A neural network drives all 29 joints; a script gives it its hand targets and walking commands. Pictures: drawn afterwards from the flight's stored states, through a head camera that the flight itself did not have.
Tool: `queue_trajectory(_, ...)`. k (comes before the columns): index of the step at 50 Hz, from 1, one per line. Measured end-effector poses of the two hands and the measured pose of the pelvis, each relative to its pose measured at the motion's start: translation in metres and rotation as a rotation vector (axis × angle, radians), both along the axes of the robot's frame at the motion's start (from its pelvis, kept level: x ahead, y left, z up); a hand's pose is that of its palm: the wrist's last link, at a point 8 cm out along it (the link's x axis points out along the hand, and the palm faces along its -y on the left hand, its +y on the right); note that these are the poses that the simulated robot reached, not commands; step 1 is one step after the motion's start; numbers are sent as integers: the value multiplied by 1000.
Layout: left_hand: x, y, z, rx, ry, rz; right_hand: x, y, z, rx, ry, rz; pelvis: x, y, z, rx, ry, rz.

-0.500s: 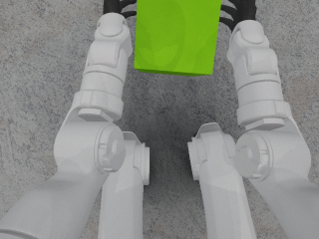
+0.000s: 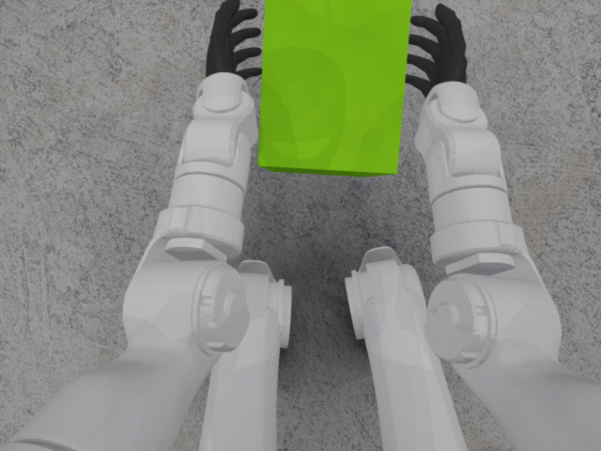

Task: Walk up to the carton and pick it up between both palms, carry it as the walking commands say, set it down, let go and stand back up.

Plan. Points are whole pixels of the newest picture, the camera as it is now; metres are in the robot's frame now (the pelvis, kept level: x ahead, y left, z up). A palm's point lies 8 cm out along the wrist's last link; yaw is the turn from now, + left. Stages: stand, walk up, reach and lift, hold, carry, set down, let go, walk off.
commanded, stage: reach and lift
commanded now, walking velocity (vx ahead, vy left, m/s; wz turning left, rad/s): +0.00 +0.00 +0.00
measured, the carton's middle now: (327, 96) +0.53 -0.04 -0.19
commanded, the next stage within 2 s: none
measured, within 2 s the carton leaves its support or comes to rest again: neither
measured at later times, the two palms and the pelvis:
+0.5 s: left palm (207, 67) +0.51 +0.08 -0.02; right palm (471, 77) +0.48 -0.16 -0.02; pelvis +0.00 +0.00 +0.05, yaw +0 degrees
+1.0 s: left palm (177, 48) +0.49 +0.08 +0.05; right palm (521, 62) +0.46 -0.16 +0.05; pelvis +0.01 +0.00 +0.10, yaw +0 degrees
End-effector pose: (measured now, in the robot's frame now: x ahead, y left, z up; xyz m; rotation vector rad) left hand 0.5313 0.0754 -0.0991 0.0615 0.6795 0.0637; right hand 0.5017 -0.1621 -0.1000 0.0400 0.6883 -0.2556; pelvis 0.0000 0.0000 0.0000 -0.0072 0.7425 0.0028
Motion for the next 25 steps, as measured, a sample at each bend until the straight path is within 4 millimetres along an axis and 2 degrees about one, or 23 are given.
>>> queue_trajectory(25,-20,2,76,8,-4,11,-20,5,75,-11,-3,-16,0,1,47,2,-31,-4)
